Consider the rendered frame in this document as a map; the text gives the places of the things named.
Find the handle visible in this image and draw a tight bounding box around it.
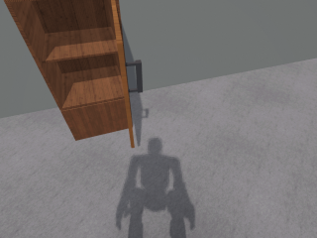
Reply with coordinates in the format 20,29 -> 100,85
125,59 -> 143,93

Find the cupboard door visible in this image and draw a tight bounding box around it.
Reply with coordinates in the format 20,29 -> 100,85
111,0 -> 135,148

